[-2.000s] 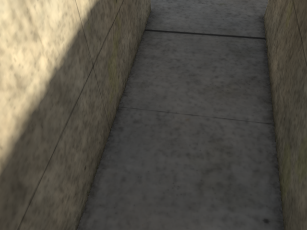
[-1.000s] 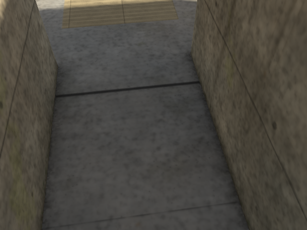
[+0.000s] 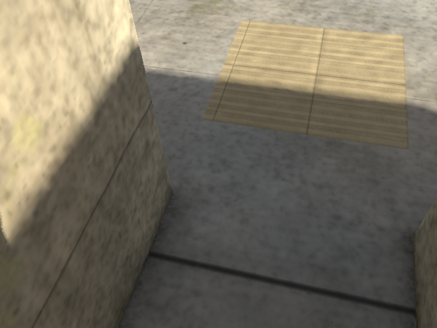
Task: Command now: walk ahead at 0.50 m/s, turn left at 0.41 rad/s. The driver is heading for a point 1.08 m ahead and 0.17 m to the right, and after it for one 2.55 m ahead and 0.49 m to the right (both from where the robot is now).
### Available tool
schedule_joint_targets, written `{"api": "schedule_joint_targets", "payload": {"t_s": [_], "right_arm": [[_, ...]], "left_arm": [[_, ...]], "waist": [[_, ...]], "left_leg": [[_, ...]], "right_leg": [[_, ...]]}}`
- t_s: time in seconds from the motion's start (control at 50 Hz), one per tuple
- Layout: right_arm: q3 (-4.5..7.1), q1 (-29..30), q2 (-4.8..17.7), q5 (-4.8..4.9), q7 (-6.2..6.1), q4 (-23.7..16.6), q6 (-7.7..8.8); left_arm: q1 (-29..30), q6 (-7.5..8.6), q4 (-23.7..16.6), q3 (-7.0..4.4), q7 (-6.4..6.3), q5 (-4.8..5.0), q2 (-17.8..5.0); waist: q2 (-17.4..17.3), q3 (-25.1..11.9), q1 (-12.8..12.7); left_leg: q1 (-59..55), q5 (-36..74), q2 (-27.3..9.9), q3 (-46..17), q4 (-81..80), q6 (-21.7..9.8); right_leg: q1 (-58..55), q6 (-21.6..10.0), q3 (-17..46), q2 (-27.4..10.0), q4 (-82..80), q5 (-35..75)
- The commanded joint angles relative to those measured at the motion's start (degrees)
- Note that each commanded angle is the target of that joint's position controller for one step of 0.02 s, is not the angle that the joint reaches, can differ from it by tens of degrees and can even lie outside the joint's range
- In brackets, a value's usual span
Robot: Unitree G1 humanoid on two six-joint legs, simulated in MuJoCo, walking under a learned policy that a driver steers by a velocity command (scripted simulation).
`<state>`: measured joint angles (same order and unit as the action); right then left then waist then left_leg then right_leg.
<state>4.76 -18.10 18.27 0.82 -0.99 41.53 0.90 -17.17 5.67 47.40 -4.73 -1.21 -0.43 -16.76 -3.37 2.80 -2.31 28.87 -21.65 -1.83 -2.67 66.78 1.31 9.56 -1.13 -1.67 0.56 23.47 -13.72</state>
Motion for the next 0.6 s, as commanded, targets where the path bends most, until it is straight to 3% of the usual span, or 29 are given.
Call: {"api": "schedule_joint_targets", "payload": {"t_s": [0.02,0.04,0.08,0.14,0.16,0.2,0.22,0.24,0.26,0.28,0.3,0.32,0.34,0.36,0.38,0.4,0.42,0.48,0.5,0.52,0.6], "right_arm": [[-0.23,2.53,-0.02,-0.13,0.23,-6.11,0.74],[-0.25,3.06,0.35,-0.25,0.25,-6.56,0.8],[-1.34,7.52,-1.07,-1.1,0.12,-8.12,0.6],[-2.01,12.14,-1.01,-0.33,0.59,-9.73,1.03],[-1.76,13.52,0.2,0.59,0.63,-10.56,1.42],[-1.12,14.09,2.21,0.48,0.52,-11.86,1.09],[-0.35,10.86,3.52,0.22,0.42,-11.41,1.05],[0.62,4.68,5.62,-0.49,0.6,-9.15,1.47],[1.58,-4.66,7.32,-0.48,-0.19,-7.0,1.21],[2.5,-11.82,12.43,-2.17,-1.31,-6.1,0.46],[1.68,-12.61,11.8,-2.59,-0.14,-6.25,0.91],[0.23,-9.4,7.01,-1.54,0.33,-5.01,1.9],[-0.21,-4.86,5.99,-0.37,0.47,-4.54,2.7],[-0.49,-0.69,5.44,-0.1,0.48,-4.63,2.88],[-0.14,2.02,4.13,-0.88,0.13,-3.89,3.31],[-0.33,3.52,3.11,-1.58,-0.13,-3.3,3.57],[-0.51,3.17,2.16,-2.72,-0.23,-2.05,4.05],[0.52,-0.44,3.04,-2.63,-1.15,1.96,4.18],[0.83,-1.52,3.23,-2.5,-1.4,3.04,4.2],[1.15,-2.62,3.61,-1.39,-2.17,3.39,4.38],[2.02,-3.4,6.0,-1.46,-3.4,3.7,4.4]], "left_arm": [[-3.54,0.98,0.31,-1.79,-0.17,0.49,-7.06],[-3.84,1.2,0.89,-1.64,-0.16,0.47,-7.03],[-2.04,0.52,0.53,-1.89,0.1,0.82,-8.31],[-3.69,0.44,0.86,-2.27,0.61,1.82,-10.32],[-3.15,0.24,0.55,-2.41,0.96,1.57,-11.73],[-3.64,0.38,2.01,-2.93,0.94,2.99,-13.01],[-3.57,0.43,2.43,-2.85,0.99,3.3,-13.12],[-4.91,0.42,3.37,-2.29,1.21,2.74,-12.29],[-6.29,-0.16,4.6,-1.53,0.86,2.1,-10.5],[-9.3,0.32,3.33,0.14,1.16,1.03,-3.87],[-15.64,1.3,3.96,0.34,1.78,2.95,-3.0],[-11.81,1.05,3.78,-1.29,1.55,4.63,-8.53],[-6.78,0.53,1.49,-1.49,0.92,4.16,-8.76],[-4.61,0.03,1.32,-0.98,0.13,2.8,-7.24],[-6.24,-1.16,2.86,-1.2,-0.1,1.63,-5.48],[-6.77,-2.38,3.77,-1.19,0.04,1.15,-4.45],[-5.97,-3.37,3.85,-1.23,0.14,1.56,-3.31],[-2.0,-4.35,1.66,-1.13,-0.02,2.14,-1.96],[-1.55,-4.19,0.55,-1.21,0.1,1.61,-2.08],[1.78,-4.63,-0.18,-0.88,0.12,1.16,-1.29],[8.86,-5.01,-3.82,-0.14,2.07,0.22,-0.54]], "waist": [[10.08,0.21,-1.08],[10.21,0.9,-0.17],[8.28,2.66,0.1],[6.57,4.6,-0.45],[5.83,5.24,-0.17],[6.43,5.57,1.3],[6.16,3.21,3.73],[4.02,-2.17,6.94],[5.7,-7.49,11.77],[-6.16,-14.4,11.59],[-15.3,-20.73,8.79],[-10.19,-13.49,7.81],[-10.24,-5.99,6.5],[-4.83,-4.75,4.45],[-4.45,-3.3,2.33],[-3.68,-2.26,1.14],[-2.14,-2.49,1.03],[-0.45,-0.05,1.64],[-2.55,0.65,1.83],[-2.08,1.28,2.58],[-1.15,4.29,3.74]], "left_leg": [[11.79,4.37,-3.29,-2.23,-5.7,0.05],[11.34,5.71,-3.38,-1.78,-9.02,0.0],[8.08,11.65,-3.79,1.3,-16.36,-0.42],[1.01,16.01,-1.96,3.24,-24.54,-0.51],[-1.42,15.72,-2.17,2.28,-26.88,-0.92],[-4.44,15.38,-0.77,2.23,-31.3,-1.47],[-9.52,15.3,0.34,2.62,-34.19,-2.29],[-18.01,15.61,0.79,1.97,-35.72,-3.52],[-29.14,12.08,-0.21,1.53,-34.76,-4.87],[-43.17,4.33,-12.45,-15.11,-36.75,-9.71],[-43.98,-13.44,-22.75,-44.3,-50.49,-17.73],[-38.08,-25.59,-21.59,-42.95,-54.32,-14.79],[-32.59,-20.79,-20.63,-33.88,-54.72,-11.87],[-28.46,-10.35,-18.0,-26.12,-54.76,-9.86],[-23.2,-0.02,-15.23,-17.89,-54.68,-7.72],[-20.18,6.01,-13.7,-13.34,-55.98,-7.11],[-20.29,11.86,-13.5,-9.93,-56.5,-7.64],[-23.5,19.61,-13.28,-2.52,-57.6,-8.39],[-24.4,20.34,-12.92,-0.6,-57.55,-8.4],[-25.72,19.08,-13.66,0.71,-57.42,-8.22],[-24.28,17.37,-14.63,6.88,-58.14,-8.03]], "right_leg": [[-8.65,-12.16,13.71,-15.73,-11.15,18.65],[-7.11,-11.5,11.87,-14.88,-11.79,18.02],[-3.0,-10.55,8.94,-13.56,-12.94,21.79],[0.68,-10.56,7.33,-13.0,-14.18,21.31],[1.23,-10.08,7.61,-13.94,-14.77,19.17],[-0.9,-9.49,7.98,-14.93,-12.9,21.97],[-2.08,-8.65,7.28,-14.55,-8.65,27.92],[-2.75,-6.63,5.93,-12.51,-0.28,30.12],[1.3,-4.17,4.06,-9.03,10.84,25.79],[15.29,-0.89,1.2,-2.97,31.53,6.67],[24.95,-0.27,11.98,3.67,46.05,-21.49],[30.82,-0.01,13.97,-0.06,53.04,-18.37],[34.21,-0.09,9.8,-2.74,53.39,-13.74],[32.05,-0.11,9.3,-4.58,50.38,-7.5],[27.79,0.17,10.42,-6.36,46.2,-2.19],[24.47,0.44,10.71,-6.93,44.79,0.4],[23.38,1.0,10.32,-6.64,44.56,2.84],[27.9,2.24,11.48,-5.74,36.65,10.85],[29.04,2.65,11.26,-5.69,34.71,11.9],[30.85,3.02,9.87,-4.77,32.14,14.33],[31.02,3.61,5.98,-5.5,25.56,21.44]]}}
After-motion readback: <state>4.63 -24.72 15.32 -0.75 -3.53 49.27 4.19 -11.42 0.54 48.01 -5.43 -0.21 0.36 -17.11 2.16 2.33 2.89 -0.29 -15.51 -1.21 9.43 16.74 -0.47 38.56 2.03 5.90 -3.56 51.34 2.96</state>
